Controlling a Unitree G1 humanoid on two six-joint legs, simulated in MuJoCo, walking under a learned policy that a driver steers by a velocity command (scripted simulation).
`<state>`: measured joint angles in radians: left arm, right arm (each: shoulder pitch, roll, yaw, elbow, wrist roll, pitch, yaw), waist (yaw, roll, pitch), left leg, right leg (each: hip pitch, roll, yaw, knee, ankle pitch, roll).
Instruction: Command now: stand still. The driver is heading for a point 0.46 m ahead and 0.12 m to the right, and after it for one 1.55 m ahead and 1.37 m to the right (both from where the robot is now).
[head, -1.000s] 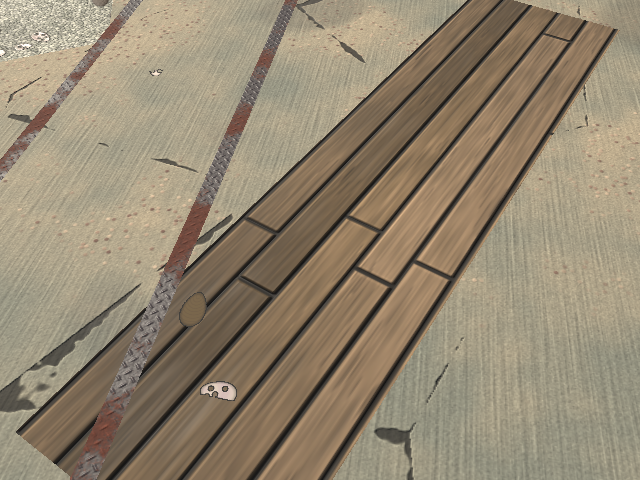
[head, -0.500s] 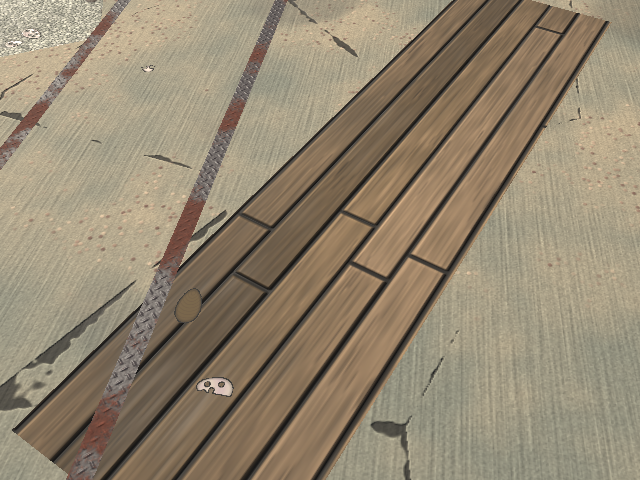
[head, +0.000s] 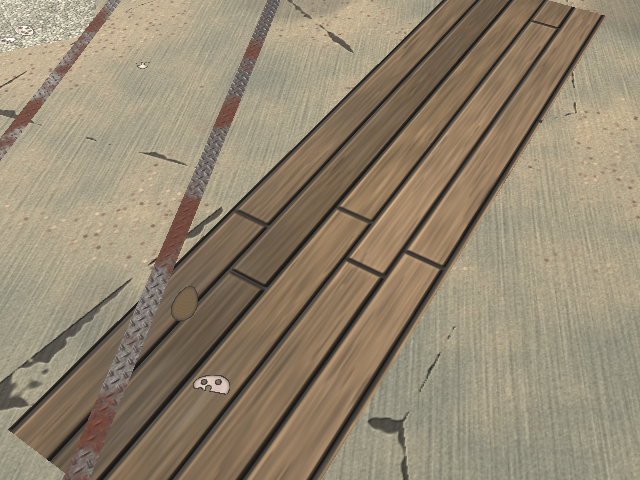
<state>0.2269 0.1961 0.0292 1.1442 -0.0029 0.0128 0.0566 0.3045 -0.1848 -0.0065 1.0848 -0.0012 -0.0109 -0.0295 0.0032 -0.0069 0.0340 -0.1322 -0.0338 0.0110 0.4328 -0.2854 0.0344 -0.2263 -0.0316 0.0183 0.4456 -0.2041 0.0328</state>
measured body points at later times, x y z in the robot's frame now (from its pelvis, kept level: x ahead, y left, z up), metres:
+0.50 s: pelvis +0.02 -0.01 +0.00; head +0.02 -0.02 +0.45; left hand +0.03 +0.23 -0.15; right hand -0.02 -0.26 -0.16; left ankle -0.03 +0.10 -0.74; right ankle +0.01 -0.13 -0.71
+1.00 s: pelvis +0.22 -0.07 +0.00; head +0.24 -0.08 +0.45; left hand +0.12 +0.16 -0.14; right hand +0.41 -0.30 -0.12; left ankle +0.41 +0.09 -0.69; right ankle +0.08 -0.15 -0.74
